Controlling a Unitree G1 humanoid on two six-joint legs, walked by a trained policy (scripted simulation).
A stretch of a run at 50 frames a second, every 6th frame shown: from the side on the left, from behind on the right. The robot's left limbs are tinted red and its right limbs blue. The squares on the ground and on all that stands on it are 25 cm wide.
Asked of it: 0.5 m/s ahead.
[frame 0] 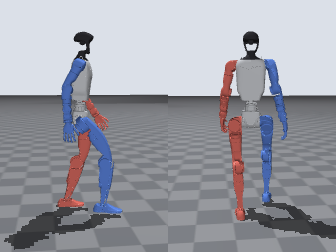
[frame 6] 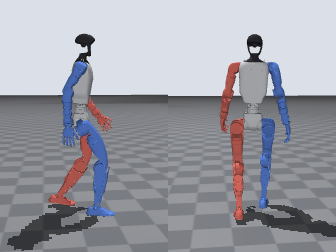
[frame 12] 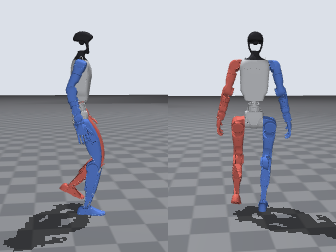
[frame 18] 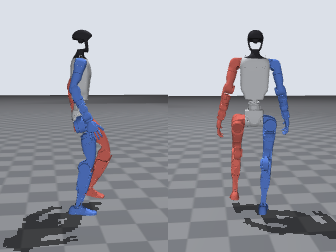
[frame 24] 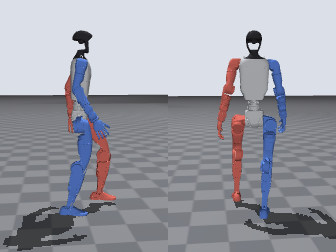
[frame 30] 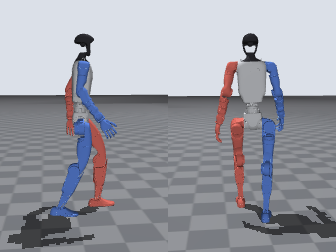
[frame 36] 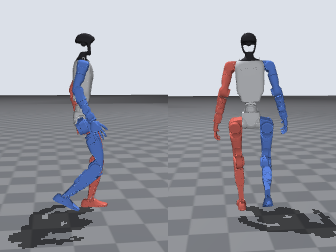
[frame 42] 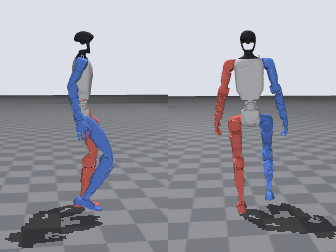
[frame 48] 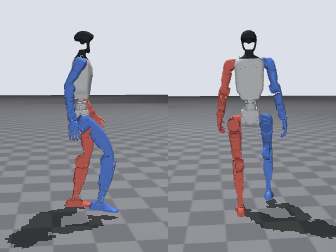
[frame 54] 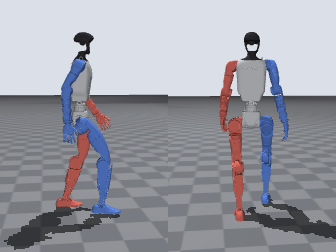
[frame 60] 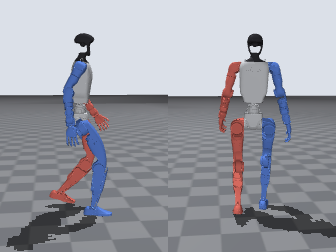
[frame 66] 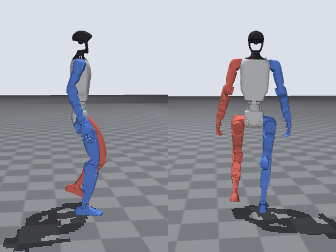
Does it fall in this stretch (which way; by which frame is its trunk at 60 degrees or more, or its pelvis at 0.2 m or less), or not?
no
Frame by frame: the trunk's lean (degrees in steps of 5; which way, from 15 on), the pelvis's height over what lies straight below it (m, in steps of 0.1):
0: 5, 0.8
6: 5, 0.8
12: 5, 0.8
18: 0, 0.8
24: 5, 0.8
30: 5, 0.8
36: 5, 0.8
42: 5, 0.8
48: 5, 0.8
54: 5, 0.8
60: 5, 0.8
66: 5, 0.8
